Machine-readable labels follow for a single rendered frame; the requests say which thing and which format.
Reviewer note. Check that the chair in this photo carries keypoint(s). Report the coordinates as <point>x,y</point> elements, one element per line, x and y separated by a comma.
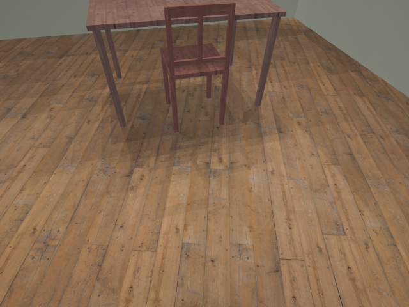
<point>196,60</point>

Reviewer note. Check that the table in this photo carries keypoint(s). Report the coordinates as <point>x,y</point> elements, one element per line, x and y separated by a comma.
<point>119,14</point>

